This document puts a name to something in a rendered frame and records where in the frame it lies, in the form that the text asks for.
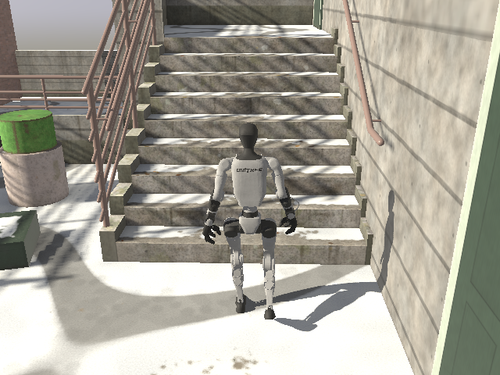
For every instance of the stairs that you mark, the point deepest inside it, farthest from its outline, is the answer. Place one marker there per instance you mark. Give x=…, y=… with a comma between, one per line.
x=208, y=88

